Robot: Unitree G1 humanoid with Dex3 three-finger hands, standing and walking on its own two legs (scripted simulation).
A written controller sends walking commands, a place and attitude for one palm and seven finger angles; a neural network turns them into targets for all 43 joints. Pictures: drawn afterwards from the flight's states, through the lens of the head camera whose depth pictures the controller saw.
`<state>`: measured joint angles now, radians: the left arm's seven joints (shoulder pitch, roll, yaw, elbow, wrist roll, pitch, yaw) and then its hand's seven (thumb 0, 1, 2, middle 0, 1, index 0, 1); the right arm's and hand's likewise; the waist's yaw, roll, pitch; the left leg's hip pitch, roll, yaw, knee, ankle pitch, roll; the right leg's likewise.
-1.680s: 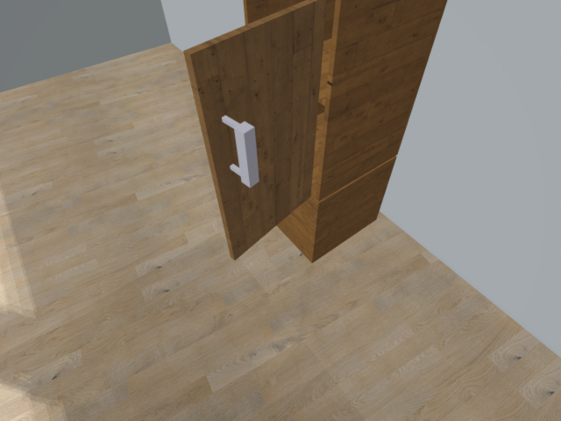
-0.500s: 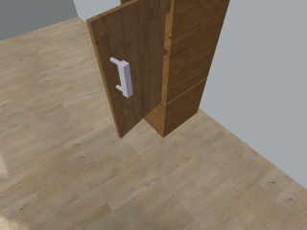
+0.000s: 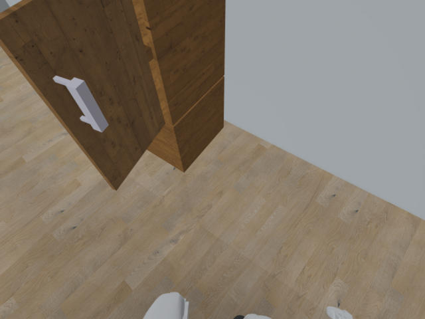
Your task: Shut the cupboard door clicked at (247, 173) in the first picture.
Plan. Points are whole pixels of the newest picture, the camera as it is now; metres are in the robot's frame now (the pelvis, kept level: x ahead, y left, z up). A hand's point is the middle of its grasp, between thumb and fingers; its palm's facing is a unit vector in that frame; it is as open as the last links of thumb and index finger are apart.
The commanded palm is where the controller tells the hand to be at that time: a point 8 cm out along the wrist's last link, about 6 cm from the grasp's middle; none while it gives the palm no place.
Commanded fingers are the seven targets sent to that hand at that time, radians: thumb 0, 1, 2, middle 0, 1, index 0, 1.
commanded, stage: walk around to get in front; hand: left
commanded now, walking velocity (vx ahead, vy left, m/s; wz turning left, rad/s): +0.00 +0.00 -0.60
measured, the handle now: (81, 104) +0.52 +0.35 +0.05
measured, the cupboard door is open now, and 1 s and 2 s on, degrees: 100 100 100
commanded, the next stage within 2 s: none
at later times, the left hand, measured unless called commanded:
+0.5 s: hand (137, 299) +0.16 +0.19 -0.17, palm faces -0.27 -0.93 -0.26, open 7.4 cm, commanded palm none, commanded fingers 0.00 0.90 0.90 -0.20 -0.30 -0.20 -0.30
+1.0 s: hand (172, 270) +0.22 +0.12 -0.17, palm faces -0.54 -0.82 -0.19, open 7.4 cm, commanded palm none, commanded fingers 0.00 0.90 0.90 -0.20 -0.30 -0.20 -0.30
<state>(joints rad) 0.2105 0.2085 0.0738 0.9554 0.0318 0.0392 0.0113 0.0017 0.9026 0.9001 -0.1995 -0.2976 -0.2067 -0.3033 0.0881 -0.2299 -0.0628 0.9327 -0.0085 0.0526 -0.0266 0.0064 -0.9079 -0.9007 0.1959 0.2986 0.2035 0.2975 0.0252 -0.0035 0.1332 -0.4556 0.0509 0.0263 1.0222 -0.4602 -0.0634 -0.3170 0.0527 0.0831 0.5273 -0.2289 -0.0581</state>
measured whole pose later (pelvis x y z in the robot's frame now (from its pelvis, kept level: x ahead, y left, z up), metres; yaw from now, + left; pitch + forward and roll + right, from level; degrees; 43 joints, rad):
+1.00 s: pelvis +0.02 +0.00 +0.00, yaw -35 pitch +2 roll -2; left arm 0.14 0.26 0.09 0.91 0.03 0.07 -0.04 0.00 0.91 0.90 -0.20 -0.30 -0.20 -0.30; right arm 0.23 -0.19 -0.01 0.90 -0.03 0.01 -0.04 0.00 -0.90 -0.90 0.20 0.30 0.21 0.30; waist 0.01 -0.03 0.08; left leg -0.26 0.10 0.11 0.51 -0.28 0.00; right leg -0.51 0.02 0.00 1.10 -0.44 0.05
